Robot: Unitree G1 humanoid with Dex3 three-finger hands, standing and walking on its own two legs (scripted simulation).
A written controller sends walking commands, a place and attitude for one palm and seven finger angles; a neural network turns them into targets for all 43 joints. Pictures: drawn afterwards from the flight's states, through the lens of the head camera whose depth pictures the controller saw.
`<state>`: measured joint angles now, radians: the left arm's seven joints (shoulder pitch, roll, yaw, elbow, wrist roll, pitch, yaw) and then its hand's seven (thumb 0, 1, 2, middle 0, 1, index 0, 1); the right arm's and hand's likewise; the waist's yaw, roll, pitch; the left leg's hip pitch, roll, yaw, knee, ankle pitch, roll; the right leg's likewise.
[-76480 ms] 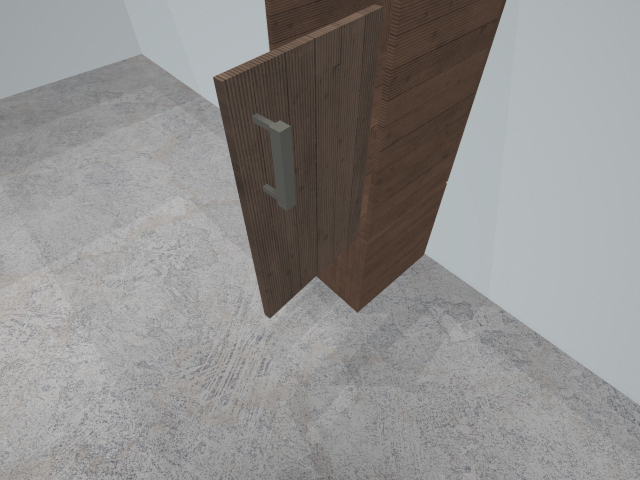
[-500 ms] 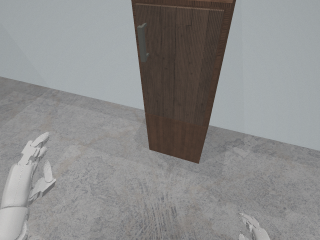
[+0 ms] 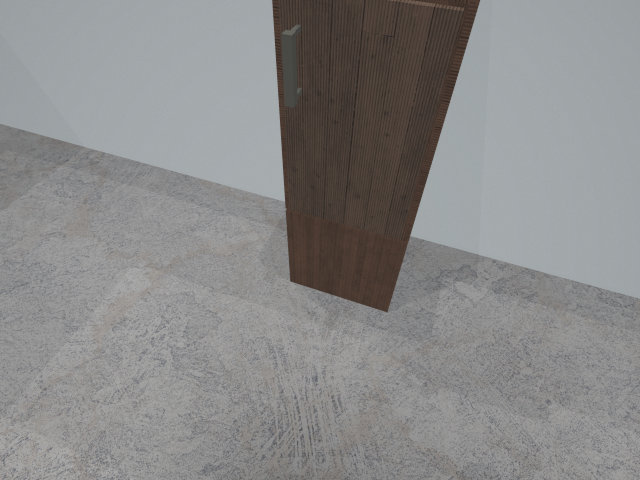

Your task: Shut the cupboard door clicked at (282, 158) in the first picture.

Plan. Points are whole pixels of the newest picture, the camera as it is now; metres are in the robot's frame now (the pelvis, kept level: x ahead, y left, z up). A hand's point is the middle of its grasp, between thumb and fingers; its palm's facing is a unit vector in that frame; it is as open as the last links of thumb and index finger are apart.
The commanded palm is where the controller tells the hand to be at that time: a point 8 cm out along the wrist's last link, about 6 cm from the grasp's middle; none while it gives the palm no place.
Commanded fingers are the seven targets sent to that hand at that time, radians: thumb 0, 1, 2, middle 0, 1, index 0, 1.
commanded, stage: let the arm hang, fingers relaxed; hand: left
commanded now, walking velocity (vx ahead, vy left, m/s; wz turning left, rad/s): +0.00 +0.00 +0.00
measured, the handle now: (294, 66) +0.85 +0.11 +0.10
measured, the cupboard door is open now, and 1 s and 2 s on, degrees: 0 0 0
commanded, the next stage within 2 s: look to check the result in 0.52 s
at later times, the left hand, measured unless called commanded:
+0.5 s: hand out of the picture +0.00 +0.17 -0.18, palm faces +0.01 -0.98 -0.17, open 7.4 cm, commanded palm none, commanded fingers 0.00 0.90 0.90 -0.20 -0.30 -0.20 -0.30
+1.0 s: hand out of the picture -0.02 +0.18 -0.17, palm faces +0.01 -0.97 -0.23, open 7.4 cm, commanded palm none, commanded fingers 0.00 0.90 0.90 -0.20 -0.30 -0.20 -0.30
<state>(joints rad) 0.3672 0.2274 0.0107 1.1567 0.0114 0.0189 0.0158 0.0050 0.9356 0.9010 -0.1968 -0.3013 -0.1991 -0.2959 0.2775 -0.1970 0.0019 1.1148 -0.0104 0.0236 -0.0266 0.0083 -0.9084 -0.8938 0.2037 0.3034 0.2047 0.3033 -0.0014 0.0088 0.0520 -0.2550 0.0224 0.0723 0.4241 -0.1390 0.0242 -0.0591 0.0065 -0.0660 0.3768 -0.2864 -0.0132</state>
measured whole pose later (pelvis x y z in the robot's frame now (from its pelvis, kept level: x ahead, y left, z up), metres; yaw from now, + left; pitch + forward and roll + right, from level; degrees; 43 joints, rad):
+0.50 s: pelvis +0.00 +0.00 +0.00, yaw -1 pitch -2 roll +0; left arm 0.30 0.14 0.00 1.14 0.01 -0.01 0.03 0.00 0.91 0.90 -0.20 -0.30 -0.20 -0.30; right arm 0.28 -0.15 -0.01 1.14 -0.01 0.01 -0.03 0.00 -0.91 -0.89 0.20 0.30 0.20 0.30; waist -0.02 0.00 0.01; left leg -0.23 0.01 0.09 0.39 -0.13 0.03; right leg -0.06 -0.01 -0.05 0.39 -0.29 -0.01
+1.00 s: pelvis +0.01 -0.01 +0.00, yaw -1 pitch -2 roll +0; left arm 0.32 0.18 0.01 1.16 0.01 -0.01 0.03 0.01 0.91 0.90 -0.20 -0.30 -0.20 -0.30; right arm 0.25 -0.19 -0.01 1.14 -0.01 0.01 -0.03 0.00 -0.91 -0.89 0.20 0.30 0.20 0.30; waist -0.01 0.02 0.03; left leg -0.21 0.02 0.08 0.38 -0.13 0.01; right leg -0.03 0.01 -0.06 0.36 -0.29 -0.02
